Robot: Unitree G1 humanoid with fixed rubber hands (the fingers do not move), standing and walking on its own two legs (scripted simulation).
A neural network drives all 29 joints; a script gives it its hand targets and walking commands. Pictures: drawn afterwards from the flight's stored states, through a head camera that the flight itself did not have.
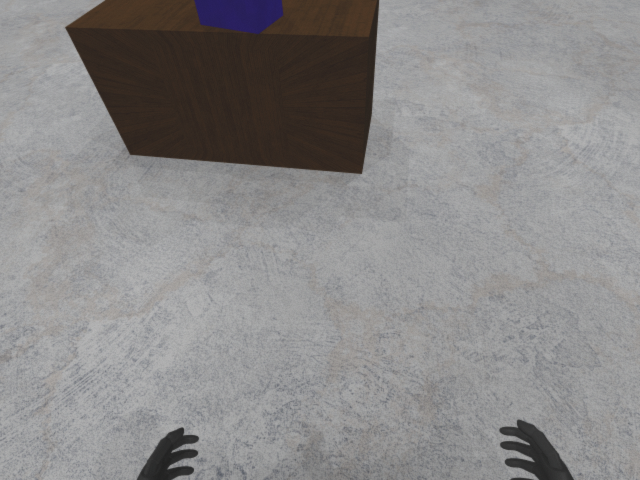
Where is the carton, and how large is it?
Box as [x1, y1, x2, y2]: [194, 0, 282, 33]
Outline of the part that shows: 194,0 200,23 205,25 258,33 282,15 281,0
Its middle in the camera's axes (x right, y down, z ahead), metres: -0.33 -0.96 +1.45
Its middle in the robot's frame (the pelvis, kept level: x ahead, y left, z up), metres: +1.73 +0.38 +0.01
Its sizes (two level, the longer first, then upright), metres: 0.270 0.195 0.269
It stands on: a pedestal, 0.64 m high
